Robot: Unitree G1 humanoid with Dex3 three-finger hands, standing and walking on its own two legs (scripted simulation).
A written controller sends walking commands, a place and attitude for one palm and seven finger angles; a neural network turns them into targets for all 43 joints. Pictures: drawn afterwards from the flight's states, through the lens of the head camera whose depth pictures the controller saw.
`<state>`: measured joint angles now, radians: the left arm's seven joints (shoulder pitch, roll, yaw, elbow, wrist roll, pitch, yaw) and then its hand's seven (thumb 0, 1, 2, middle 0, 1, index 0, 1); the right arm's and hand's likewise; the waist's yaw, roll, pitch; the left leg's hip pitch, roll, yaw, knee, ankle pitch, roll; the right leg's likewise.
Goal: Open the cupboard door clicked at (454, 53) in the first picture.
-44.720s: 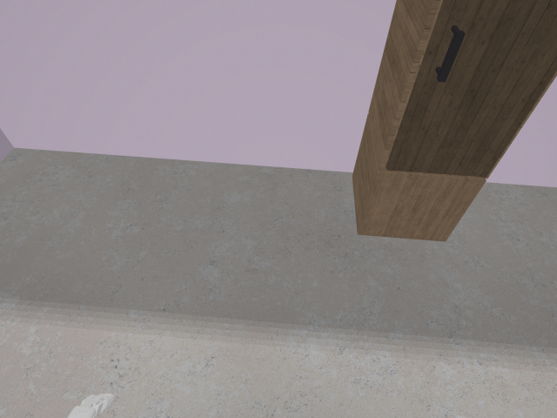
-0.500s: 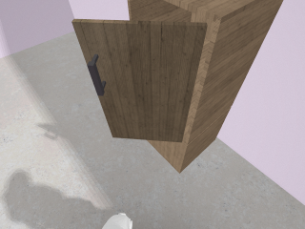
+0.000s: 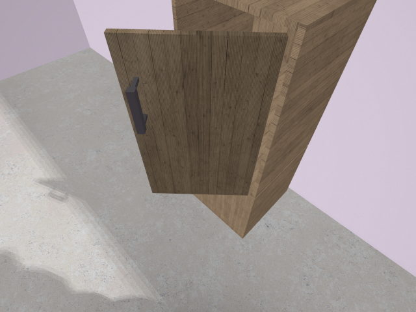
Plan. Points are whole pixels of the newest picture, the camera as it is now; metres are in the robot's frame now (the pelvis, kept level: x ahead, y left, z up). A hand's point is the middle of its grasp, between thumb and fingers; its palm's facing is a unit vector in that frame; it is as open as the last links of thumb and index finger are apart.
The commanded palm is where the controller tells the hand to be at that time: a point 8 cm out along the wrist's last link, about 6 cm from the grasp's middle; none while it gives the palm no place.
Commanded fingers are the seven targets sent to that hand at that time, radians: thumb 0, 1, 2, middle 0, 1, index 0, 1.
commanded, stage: come to a stop and stand still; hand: left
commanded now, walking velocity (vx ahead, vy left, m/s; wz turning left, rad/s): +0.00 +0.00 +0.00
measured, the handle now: (138, 106) +0.53 +0.18 +0.09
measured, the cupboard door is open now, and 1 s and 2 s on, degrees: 43 43 43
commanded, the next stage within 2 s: look again from close up in 0.42 s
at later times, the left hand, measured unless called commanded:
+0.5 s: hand out of the picture -0.03 +0.13 -0.17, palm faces +0.06 -0.99 -0.16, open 7.3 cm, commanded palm none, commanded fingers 0.00 0.90 0.90 -0.20 -0.30 -0.20 -0.30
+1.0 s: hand out of the picture +0.02 +0.20 -0.17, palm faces +0.05 -0.97 -0.23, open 7.4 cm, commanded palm none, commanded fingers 0.00 0.90 0.90 -0.20 -0.30 -0.20 -0.30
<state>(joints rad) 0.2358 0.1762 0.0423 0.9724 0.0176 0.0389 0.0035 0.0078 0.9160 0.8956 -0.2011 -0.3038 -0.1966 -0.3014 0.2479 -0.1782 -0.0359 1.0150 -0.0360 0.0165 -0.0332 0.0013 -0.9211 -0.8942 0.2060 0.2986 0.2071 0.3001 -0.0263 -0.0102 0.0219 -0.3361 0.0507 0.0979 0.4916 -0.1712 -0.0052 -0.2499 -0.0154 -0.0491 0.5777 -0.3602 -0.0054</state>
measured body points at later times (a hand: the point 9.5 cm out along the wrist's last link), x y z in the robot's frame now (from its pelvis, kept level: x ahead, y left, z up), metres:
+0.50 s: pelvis +0.00 -0.03 +0.01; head +0.01 -0.03 +0.46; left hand -0.03 +0.18 -0.15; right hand -0.01 -0.24 -0.16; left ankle +0.00 +0.10 -0.73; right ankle -0.02 -0.10 -0.73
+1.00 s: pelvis -0.02 +0.01 +0.00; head -0.03 +0.02 +0.45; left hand +0.01 +0.26 -0.15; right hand +0.05 -0.22 -0.14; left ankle +0.00 +0.10 -0.73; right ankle -0.02 -0.10 -0.73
